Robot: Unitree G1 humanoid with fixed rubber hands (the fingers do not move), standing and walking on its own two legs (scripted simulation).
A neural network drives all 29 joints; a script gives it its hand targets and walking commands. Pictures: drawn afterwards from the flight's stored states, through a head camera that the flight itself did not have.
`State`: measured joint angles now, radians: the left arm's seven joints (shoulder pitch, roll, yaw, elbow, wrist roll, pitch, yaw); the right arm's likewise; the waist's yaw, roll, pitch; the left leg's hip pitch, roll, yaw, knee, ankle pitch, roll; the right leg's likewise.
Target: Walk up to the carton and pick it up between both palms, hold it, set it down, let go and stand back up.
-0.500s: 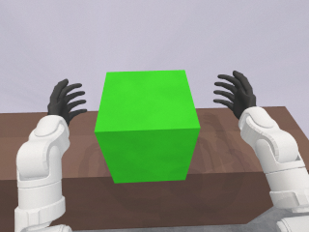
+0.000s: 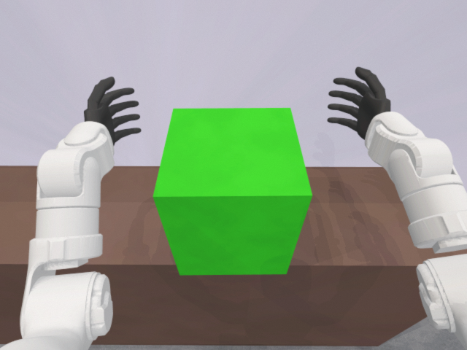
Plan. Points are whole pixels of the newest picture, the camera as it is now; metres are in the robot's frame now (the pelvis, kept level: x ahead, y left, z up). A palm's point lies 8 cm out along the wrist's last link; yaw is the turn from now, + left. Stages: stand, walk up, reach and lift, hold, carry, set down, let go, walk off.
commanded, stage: reach and lift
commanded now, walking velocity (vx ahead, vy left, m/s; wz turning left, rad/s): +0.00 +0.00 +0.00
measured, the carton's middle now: (232, 195) +0.38 +0.08 +0.05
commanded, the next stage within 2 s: none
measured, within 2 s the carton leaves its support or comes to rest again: neither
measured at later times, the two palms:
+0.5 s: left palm (113, 190) +0.33 +0.27 +0.10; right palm (347, 172) +0.41 -0.12 +0.11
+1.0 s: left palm (144, 183) +0.36 +0.23 +0.09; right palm (322, 169) +0.42 -0.08 +0.10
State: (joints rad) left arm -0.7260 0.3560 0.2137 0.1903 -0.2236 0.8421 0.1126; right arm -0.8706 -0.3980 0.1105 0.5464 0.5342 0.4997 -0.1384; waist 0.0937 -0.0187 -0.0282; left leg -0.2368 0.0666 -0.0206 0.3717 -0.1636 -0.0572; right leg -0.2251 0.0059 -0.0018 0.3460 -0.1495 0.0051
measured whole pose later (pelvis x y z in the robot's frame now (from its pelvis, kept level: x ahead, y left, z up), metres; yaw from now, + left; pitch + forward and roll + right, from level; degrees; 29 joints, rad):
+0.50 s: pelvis +0.01 +0.00 +0.00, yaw +0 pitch +2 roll -1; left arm -0.43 0.25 0.21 0.20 -0.18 0.56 0.07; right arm -0.58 -0.26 0.09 0.47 0.39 0.28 -0.17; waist 0.12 -0.03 0.01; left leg -0.25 0.07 -0.02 0.40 -0.19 -0.06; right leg -0.23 0.01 -0.01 0.37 -0.17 0.00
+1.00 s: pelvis +0.01 +0.00 +0.00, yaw +0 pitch +2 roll -1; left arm -0.53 0.11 0.19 0.40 -0.08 0.38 0.10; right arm -0.69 -0.12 0.07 0.69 0.32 0.17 -0.21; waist 0.12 -0.02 0.02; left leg -0.24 0.07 -0.02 0.40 -0.19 -0.06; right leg -0.22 0.01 -0.01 0.35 -0.17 0.00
